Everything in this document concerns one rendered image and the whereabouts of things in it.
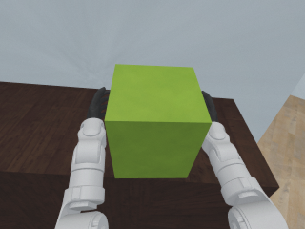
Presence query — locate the robot right upper arm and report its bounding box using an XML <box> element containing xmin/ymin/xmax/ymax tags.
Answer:
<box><xmin>228</xmin><ymin>200</ymin><xmax>288</xmax><ymax>229</ymax></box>

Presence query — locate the left robot forearm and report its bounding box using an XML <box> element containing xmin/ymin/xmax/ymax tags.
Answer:
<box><xmin>54</xmin><ymin>117</ymin><xmax>107</xmax><ymax>229</ymax></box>

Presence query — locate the pedestal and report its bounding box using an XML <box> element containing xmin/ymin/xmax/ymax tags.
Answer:
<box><xmin>0</xmin><ymin>81</ymin><xmax>280</xmax><ymax>229</ymax></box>

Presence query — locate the robot left upper arm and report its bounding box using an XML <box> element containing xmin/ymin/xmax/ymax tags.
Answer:
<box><xmin>55</xmin><ymin>211</ymin><xmax>109</xmax><ymax>229</ymax></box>

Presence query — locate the left robot hand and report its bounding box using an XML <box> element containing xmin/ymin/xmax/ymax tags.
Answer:
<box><xmin>86</xmin><ymin>87</ymin><xmax>111</xmax><ymax>119</ymax></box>

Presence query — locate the right robot forearm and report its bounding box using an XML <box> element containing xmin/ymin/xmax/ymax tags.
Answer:
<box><xmin>201</xmin><ymin>121</ymin><xmax>289</xmax><ymax>229</ymax></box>

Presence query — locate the right robot hand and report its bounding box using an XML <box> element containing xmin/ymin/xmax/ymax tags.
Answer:
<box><xmin>202</xmin><ymin>91</ymin><xmax>219</xmax><ymax>122</ymax></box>

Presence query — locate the carton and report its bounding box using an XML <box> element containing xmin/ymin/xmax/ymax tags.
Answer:
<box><xmin>104</xmin><ymin>64</ymin><xmax>212</xmax><ymax>178</ymax></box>

